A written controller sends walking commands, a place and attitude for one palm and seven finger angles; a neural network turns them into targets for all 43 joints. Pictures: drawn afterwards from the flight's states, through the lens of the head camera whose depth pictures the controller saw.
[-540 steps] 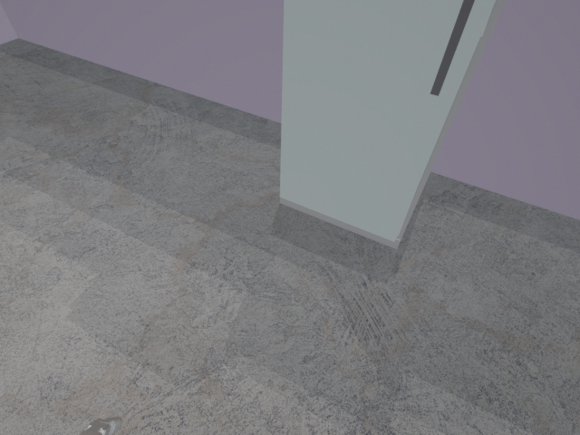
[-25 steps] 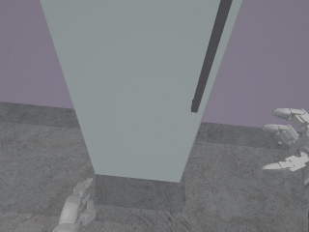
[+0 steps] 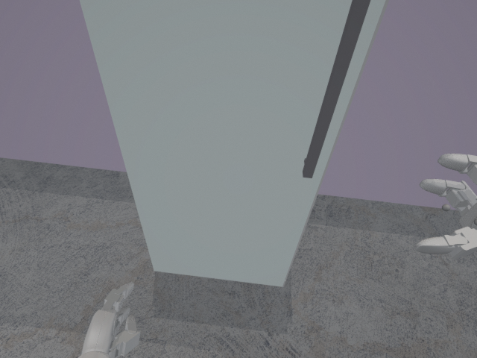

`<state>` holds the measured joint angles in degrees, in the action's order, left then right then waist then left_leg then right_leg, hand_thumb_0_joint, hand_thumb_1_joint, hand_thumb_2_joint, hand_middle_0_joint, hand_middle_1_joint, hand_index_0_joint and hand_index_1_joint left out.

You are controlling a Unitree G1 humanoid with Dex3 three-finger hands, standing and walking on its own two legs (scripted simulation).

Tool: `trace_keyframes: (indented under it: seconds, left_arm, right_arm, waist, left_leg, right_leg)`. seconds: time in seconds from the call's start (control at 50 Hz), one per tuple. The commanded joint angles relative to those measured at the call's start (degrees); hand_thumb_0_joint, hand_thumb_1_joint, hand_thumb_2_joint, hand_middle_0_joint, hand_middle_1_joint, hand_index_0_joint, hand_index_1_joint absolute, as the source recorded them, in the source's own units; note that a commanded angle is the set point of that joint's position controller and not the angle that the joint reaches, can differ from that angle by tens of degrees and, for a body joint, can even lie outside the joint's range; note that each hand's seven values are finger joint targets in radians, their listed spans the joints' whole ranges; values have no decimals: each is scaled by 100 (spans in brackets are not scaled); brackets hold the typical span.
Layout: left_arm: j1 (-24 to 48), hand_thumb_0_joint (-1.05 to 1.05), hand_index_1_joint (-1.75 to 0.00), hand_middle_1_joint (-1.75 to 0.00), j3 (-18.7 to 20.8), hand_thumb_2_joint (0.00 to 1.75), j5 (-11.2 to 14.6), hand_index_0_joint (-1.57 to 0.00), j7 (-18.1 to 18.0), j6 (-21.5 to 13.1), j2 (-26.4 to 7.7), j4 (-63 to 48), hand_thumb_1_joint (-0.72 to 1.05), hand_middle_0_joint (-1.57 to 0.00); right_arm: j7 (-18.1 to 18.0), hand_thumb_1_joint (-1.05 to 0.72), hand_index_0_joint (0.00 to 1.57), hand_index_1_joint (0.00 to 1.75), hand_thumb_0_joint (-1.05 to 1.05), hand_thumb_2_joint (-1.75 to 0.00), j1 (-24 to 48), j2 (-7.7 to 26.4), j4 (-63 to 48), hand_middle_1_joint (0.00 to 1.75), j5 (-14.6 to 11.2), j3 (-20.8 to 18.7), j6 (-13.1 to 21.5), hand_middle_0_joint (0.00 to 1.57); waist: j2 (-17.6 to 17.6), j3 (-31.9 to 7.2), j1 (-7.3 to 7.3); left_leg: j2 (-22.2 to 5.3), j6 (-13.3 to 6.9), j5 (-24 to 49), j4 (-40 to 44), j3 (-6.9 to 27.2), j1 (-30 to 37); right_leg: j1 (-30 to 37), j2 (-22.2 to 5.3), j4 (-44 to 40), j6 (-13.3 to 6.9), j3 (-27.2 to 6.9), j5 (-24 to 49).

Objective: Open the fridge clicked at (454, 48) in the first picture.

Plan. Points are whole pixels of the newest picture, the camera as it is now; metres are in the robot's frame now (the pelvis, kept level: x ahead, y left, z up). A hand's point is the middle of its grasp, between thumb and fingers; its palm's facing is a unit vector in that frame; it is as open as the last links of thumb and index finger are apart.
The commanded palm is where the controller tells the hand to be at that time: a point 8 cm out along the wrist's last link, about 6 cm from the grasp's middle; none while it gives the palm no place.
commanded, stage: raise the hand to about handle height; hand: right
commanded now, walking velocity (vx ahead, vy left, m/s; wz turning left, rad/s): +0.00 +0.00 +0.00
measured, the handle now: (327, 100) +0.56 -0.18 +0.20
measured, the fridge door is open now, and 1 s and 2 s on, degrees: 0 0 0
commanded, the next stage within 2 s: move the hooked fingers beside the handle in 0.12 s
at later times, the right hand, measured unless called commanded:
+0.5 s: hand (422, 196) +0.31 -0.27 +0.17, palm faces +0.15 +0.99 -0.03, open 14.0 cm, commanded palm +0.28 -0.32 +0.18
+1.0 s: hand (396, 167) +0.37 -0.25 +0.18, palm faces +0.15 +0.99 -0.01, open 14.0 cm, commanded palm +0.34 -0.30 +0.17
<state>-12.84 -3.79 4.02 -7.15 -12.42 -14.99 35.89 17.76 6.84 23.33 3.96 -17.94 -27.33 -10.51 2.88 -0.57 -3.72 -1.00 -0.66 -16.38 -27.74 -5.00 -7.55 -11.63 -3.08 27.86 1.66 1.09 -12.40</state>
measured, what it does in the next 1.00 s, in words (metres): stands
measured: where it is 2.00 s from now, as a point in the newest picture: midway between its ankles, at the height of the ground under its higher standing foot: outside the picture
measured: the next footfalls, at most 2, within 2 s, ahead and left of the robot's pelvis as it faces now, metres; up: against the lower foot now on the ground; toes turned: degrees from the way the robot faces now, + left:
none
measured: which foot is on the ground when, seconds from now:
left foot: down 0.00-1.00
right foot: down 0.00-1.00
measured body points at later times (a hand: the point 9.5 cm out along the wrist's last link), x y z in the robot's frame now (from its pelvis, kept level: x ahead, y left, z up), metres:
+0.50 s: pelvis +0.00 -0.01 +0.00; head -0.01 +0.01 +0.45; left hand +0.20 +0.21 -0.07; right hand +0.30 -0.33 +0.18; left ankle -0.01 +0.11 -0.74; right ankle +0.03 -0.14 -0.74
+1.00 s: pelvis +0.01 -0.01 +0.00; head +0.00 +0.01 +0.45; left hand +0.17 +0.23 -0.09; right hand +0.35 -0.30 +0.18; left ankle -0.01 +0.11 -0.74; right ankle +0.03 -0.14 -0.74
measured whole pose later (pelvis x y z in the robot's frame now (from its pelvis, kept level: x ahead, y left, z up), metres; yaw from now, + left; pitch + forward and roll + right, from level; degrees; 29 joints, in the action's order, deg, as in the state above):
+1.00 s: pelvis +0.01 -0.01 +0.00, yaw +1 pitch -1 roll +0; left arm -13.5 -3.4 3.8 -7.1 -8.6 -14.6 37.2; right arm 12.5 23.4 22.3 20.6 -13.1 -21.8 -9.5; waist 2.3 -1.3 -1.1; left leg -1.4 -0.2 -16.4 -28.0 -4.2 -10.7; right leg -14.6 -2.7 28.1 1.2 1.7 -12.7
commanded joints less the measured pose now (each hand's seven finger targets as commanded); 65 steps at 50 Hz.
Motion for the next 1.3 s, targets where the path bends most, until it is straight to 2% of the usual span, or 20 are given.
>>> trace_keyframes:
  seconds: [0.0,0.08,0.2,0.26,0.34,0.48,0.56,0.64,0.7,0.72,0.74,0.82,0.88,0.94,1.0,1.06,1.08,1.12,1.2,1.28]
  left_arm:
    - [876,0,-30,-30,218,90,72,-20,-76,-330,-633,-915,90,-20]
    - [913,0,-30,-30,216,90,61,-20,-66,-333,-626,-1007,90,-20]
    - [921,0,-30,-30,216,90,10,-20,-12,-330,-592,-995,90,-20]
    - [914,0,-30,-30,187,90,39,-20,-36,-326,-549,-950,90,-20]
    - [820,0,-30,-30,190,90,65,-20,-129,-282,-641,-808,90,-20]
    - [826,0,-30,-30,218,90,-11,-20,-68,-191,-612,-876,90,-20]
    - [763,0,-30,-30,223,90,0,-20,-29,-132,-593,-841,90,-20]
    - [717,0,-30,-30,254,90,41,-20,-16,-72,-634,-857,90,-20]
    - [661,0,-30,-30,292,90,51,-20,-7,-40,-677,-895,90,-20]
    - [651,0,-30,-30,306,90,51,-20,-16,-20,-685,-884,90,-20]
    - [658,0,-30,-30,296,90,48,-20,-12,-15,-673,-883,90,-20]
    - [567,0,-30,-30,319,90,1,-20,-25,9,-690,-785,90,-20]
    - [508,0,-30,-30,321,90,-8,-20,-21,42,-682,-729,90,-20]
    - [463,0,-30,-30,311,90,4,-20,-46,106,-690,-657,90,-20]
    - [385,0,-30,-30,320,90,28,-20,-61,163,-741,-613,90,-20]
    - [314,0,-30,-30,341,90,13,-20,-52,186,-741,-627,90,-20]
    - [277,0,-30,-30,366,90,12,-20,-43,190,-759,-613,90,-20]
    - [231,0,-30,-30,382,90,-6,-20,-18,197,-740,-636,90,-20]
    - [75,0,-30,-30,391,90,-9,-20,2,262,-798,-510,90,-20]
    - [-70,0,-30,-30,432,90,-14,-20,32,332,-832,-478,90,-20]
  right_arm:
    - [80,50,30,120,0,-30,1716,1420,-791,120,-94,-193,83,30]
    - [171,50,30,120,0,-30,1771,1489,-1116,120,-108,-173,49,30]
    - [50,50,30,120,0,-30,1657,1820,-1361,120,-213,-725,343,30]
    - [-8,50,30,120,0,-30,2057,1332,-1250,120,-117,-184,296,30]
    - [-45,50,30,120,0,-30,2578,1173,-617,120,17,238,78,30]
    - [-198,50,30,120,0,-30,2842,1748,-736,120,107,-272,297,30]
    - [-219,50,30,120,0,-30,2852,1668,-313,120,97,-304,442,30]
    - [-181,50,30,120,0,-30,2904,1326,57,120,184,88,235,30]
    - [-184,50,30,120,0,-30,2988,1240,42,120,185,213,157,30]
    - [-216,50,30,120,0,-30,3127,1398,-41,120,216,122,170,30]
    - [-240,50,30,120,0,-30,3374,1260,-156,120,216,267,215,30]
    - [-460,50,30,120,0,-30,3671,1605,-113,120,251,-61,458,30]
    - [-575,50,30,120,0,-30,3841,1563,33,120,333,23,583,30]
    - [-592,50,30,120,0,-30,3961,1483,583,120,424,161,495,30]
    - [-552,50,30,120,0,-30,4211,1417,1135,120,467,359,415,30]
    - [-538,50,30,120,0,-30,4579,1450,1199,120,490,377,489,30]
    - [-544,50,30,120,0,-30,4622,1502,1229,120,479,357,568,30]
    - [-572,50,30,120,0,-30,4846,1500,1071,120,493,341,740,30]
    - [-643,50,30,120,0,-30,4921,1736,1767,120,503,125,856,30]
    - [-682,50,30,120,0,-30,5239,1788,2222,120,671,247,879,30]
  waist:
    - [73,-528,69]
    - [92,-875,37]
    - [-43,-1159,-56]
    - [444,-872,65]
    - [5,-492,240]
    - [16,-1543,53]
    - [113,-1341,71]
    - [202,-1014,137]
    - [-113,-1175,173]
    - [-7,-1253,179]
    - [80,-1279,225]
    - [-63,-1425,228]
    - [-11,-1502,248]
    - [128,-1313,293]
    - [-137,-1100,384]
    - [59,-1399,386]
    - [-204,-1544,424]
    - [-71,-1812,404]
    - [-351,-1511,441]
    - [-213,-1443,512]
  left_leg:
    - [93,67,793,682,249,-546]
    - [123,45,916,615,211,-418]
    - [138,45,1348,515,170,-181]
    - [169,13,1089,526,119,-483]
    - [159,44,536,666,120,-773]
    - [120,0,1417,451,163,-155]
    - [138,-18,1569,407,125,-215]
    - [125,-17,1426,421,124,-453]
    - [126,0,1524,391,121,-443]
    - [131,-5,1524,380,133,-450]
    - [131,-7,1499,388,139,-483]
    - [146,-5,1446,400,176,-421]
    - [151,-10,1478,373,165,-393]
    - [120,-6,1330,405,207,-512]
    - [100,18,1224,448,223,-633]
    - [97,-3,1378,400,246,-602]
    - [114,13,1511,371,247,-528]
    - [112,1,1717,292,255,-415]
    - [110,37,1665,286,280,-522]
    - [89,44,1513,275,318,-682]
  right_leg:
    - [486,334,-325,-333,-36,352]
    - [633,337,-287,-324,-75,491]
    - [685,343,-280,-322,-67,834]
    - [752,339,-356,-282,-89,623]
    - [540,318,-420,-321,-175,152]
    - [771,321,-245,-314,-123,956]
    - [692,310,-289,-291,-84,1018]
    - [550,289,-310,-297,-67,870]
    - [569,278,-251,-330,-72,956]
    - [617,274,-236,-324,-75,982]
    - [674,289,-236,-320,-77,968]
    - [681,276,-225,-328,-89,950]
    - [682,265,-207,-324,-57,1006]
    - [534,276,-238,-319,-37,790]
    - [342,258,-234,-346,-40,633]
    - [473,272,-174,-347,-42,774]
    - [482,253,-106,-369,-27,884]
    - [591,269,-81,-363,-36,1059]
    - [268,248,-57,-373,-5,894]
    - [141,251,6,-392,28,768]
